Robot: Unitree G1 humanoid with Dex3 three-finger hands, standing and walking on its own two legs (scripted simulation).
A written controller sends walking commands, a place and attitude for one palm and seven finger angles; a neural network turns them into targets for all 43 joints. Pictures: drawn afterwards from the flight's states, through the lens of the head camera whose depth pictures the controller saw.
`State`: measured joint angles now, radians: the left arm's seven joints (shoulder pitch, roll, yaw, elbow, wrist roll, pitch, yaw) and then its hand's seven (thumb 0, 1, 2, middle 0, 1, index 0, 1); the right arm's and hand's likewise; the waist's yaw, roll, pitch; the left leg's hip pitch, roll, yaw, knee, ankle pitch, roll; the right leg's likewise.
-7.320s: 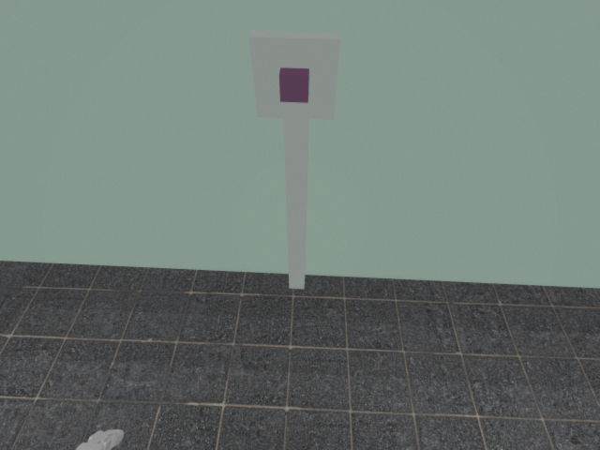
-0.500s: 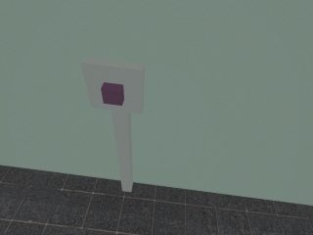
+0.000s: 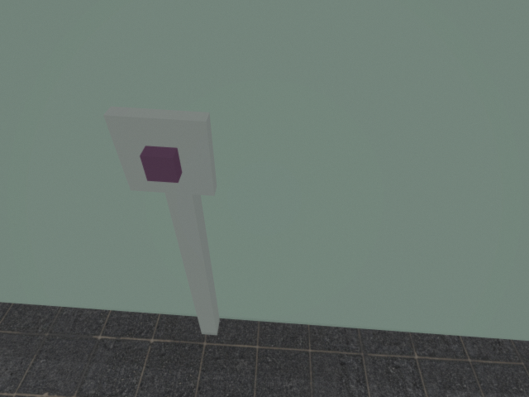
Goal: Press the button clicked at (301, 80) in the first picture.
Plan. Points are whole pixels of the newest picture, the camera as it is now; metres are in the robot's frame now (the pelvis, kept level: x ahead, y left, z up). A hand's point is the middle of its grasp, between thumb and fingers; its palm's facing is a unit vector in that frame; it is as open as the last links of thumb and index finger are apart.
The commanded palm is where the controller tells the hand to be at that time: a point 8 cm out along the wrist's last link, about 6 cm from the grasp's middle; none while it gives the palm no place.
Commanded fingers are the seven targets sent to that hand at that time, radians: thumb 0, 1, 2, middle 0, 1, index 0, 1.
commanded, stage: come to a stop and stand still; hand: left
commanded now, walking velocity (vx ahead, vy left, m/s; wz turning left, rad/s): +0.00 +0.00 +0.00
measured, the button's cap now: (162, 163) +0.48 +0.21 +0.10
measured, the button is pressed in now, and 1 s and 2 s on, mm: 0 0 0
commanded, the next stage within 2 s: look again from close up in 0.02 s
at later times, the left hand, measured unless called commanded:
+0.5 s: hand out of the picture -0.03 +0.20 -0.16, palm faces +0.01 -0.97 -0.24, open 7.4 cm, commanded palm none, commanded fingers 0.00 0.90 0.90 -0.20 -0.30 -0.20 -0.30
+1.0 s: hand (128, 349) +0.19 +0.20 +0.02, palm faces +0.07 -1.00 -0.01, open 6.4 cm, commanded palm +0.09 +0.26 -0.04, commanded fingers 0.00 0.90 0.90 -0.61 -0.75 -0.61 -0.75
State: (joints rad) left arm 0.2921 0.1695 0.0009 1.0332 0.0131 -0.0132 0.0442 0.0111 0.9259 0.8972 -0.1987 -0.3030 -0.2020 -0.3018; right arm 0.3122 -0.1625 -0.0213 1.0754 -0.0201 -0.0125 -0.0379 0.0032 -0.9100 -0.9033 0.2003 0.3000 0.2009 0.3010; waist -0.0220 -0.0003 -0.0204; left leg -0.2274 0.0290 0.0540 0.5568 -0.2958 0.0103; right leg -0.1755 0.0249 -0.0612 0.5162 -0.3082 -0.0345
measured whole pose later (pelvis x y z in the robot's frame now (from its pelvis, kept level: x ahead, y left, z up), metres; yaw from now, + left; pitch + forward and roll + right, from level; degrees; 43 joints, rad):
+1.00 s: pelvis -0.04 +0.03 -0.03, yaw +1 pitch +5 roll +0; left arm 0.35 0.17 0.11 0.14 -0.23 -0.44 -0.14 0.00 0.91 0.90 -0.36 -0.49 -0.37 -0.49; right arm 0.19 -0.21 -0.01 0.67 0.01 -0.25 0.00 0.01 -0.91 -0.90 0.20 0.30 0.20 0.30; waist -0.04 0.00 -0.09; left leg -0.52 -0.02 0.07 0.76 -0.32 0.05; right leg -0.49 -0.03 -0.04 0.78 -0.37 0.00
